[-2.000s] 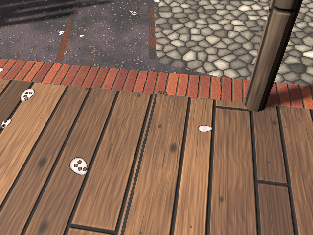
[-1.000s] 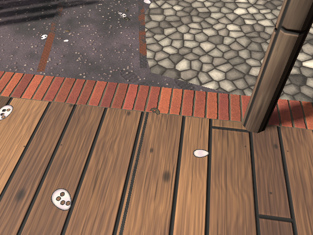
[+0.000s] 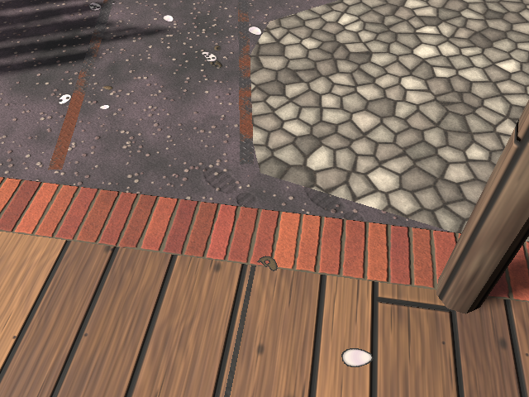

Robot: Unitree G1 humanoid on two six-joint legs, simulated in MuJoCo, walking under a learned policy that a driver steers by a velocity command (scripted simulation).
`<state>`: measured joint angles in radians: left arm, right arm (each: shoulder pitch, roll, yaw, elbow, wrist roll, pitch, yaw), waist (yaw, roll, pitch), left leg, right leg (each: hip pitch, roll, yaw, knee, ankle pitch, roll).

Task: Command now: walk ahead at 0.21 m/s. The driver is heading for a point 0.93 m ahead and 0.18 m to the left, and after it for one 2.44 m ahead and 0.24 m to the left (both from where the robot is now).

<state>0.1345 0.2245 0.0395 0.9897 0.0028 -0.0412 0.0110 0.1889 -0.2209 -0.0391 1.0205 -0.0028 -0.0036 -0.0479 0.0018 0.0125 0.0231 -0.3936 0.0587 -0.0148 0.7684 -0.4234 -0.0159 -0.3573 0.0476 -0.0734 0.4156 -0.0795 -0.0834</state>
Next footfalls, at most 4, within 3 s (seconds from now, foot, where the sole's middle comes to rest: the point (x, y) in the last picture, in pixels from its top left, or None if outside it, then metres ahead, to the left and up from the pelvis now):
0.10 left None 0.06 0.12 -0.77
0.54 right None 0.30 -0.15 -0.77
1.08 left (221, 343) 0.63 0.15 -0.77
1.48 right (290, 307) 0.73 -0.04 -0.77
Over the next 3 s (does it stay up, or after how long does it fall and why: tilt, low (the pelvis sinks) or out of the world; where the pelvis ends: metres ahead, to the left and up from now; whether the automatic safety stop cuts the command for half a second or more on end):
stays up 0.85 0.11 -0.01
